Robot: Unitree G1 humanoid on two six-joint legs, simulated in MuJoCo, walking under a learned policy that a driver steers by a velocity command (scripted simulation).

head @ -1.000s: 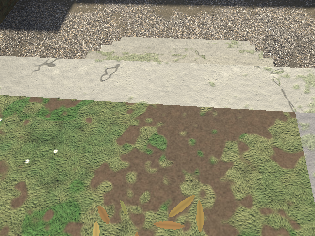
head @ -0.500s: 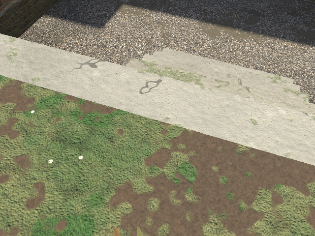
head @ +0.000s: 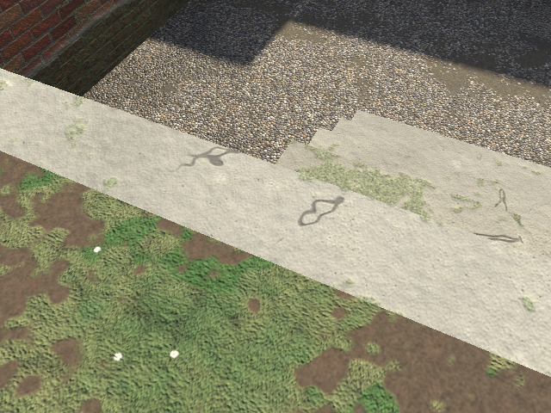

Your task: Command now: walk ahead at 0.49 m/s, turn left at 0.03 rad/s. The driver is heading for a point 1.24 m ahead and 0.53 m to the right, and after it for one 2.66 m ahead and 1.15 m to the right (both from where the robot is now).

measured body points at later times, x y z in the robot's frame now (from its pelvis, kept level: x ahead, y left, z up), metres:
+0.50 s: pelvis +0.28 +0.04 +0.00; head +0.30 +0.04 +0.45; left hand +0.44 +0.27 -0.13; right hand +0.22 -0.21 -0.14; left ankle +0.21 +0.11 -0.74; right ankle +0.39 -0.12 -0.68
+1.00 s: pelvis +0.51 -0.05 +0.00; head +0.54 -0.09 +0.44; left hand +0.66 +0.19 -0.12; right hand +0.53 -0.35 -0.13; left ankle +0.68 +0.06 -0.67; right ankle +0.47 -0.08 -0.74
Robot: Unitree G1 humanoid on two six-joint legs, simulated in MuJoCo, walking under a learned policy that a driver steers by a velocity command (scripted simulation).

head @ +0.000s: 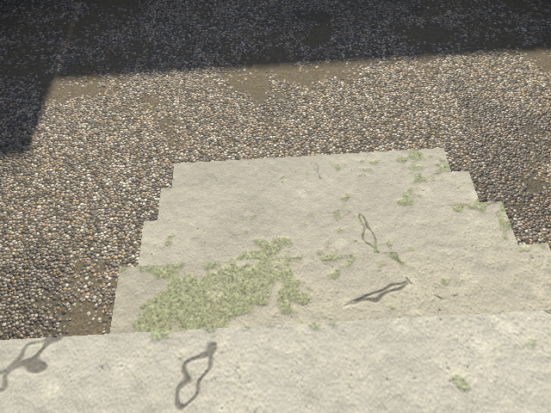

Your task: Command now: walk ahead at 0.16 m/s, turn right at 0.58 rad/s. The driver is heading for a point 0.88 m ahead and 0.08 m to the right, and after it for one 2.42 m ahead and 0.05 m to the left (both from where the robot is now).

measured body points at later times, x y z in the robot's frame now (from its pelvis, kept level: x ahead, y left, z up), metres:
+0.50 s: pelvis +0.07 +0.04 +0.00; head +0.10 +0.05 +0.44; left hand +0.28 +0.27 -0.12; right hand +0.12 -0.25 -0.10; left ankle +0.17 +0.12 -0.74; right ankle +0.01 -0.06 -0.68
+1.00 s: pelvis +0.08 +0.01 +0.01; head +0.07 +0.00 +0.46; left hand +0.23 +0.23 -0.12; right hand +0.06 -0.28 -0.11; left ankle +0.13 +0.12 -0.71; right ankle +0.01 -0.05 -0.74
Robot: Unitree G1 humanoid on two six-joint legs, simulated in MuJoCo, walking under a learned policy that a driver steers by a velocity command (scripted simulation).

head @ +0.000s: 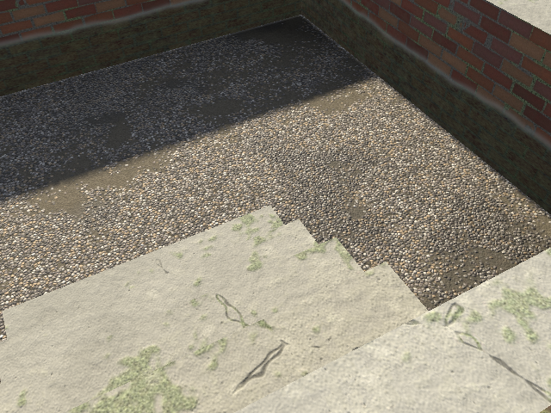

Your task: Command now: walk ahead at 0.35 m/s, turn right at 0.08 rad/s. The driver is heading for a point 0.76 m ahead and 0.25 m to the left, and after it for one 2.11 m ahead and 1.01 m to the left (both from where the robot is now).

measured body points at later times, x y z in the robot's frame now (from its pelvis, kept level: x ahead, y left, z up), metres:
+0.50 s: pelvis +0.18 +0.03 -0.01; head +0.21 +0.04 +0.44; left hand +0.36 +0.27 -0.13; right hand +0.14 -0.22 -0.15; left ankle +0.05 +0.11 -0.75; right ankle +0.36 -0.08 -0.71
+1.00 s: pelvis +0.43 +0.00 -0.02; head +0.43 +0.00 +0.43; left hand +0.39 +0.26 -0.15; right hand +0.57 -0.25 -0.14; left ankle +0.50 +0.14 -0.68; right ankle +0.38 -0.06 -0.75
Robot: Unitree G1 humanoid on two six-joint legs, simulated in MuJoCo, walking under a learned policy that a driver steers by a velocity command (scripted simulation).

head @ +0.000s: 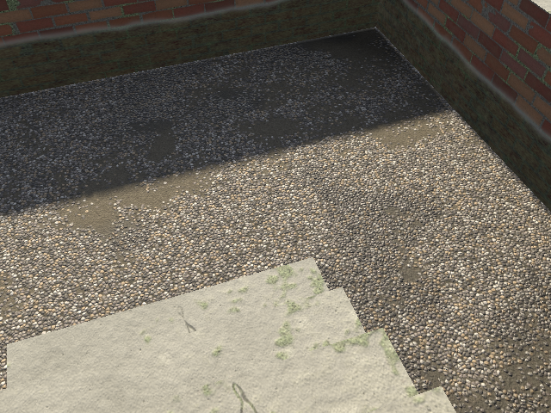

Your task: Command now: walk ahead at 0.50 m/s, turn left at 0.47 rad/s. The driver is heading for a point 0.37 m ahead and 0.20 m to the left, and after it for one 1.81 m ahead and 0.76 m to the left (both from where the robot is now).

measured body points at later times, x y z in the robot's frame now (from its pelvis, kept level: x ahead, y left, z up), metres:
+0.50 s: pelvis +0.24 +0.11 -0.19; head +0.27 +0.12 +0.25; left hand +0.18 +0.36 -0.33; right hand +0.38 -0.11 -0.34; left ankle +0.28 +0.17 -0.91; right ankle +0.18 -0.05 -0.64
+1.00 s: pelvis +0.51 +0.14 -0.29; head +0.48 +0.14 +0.16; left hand +0.54 +0.44 -0.38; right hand +0.62 -0.10 -0.42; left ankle +0.28 +0.16 -0.91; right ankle +0.68 +0.10 -1.03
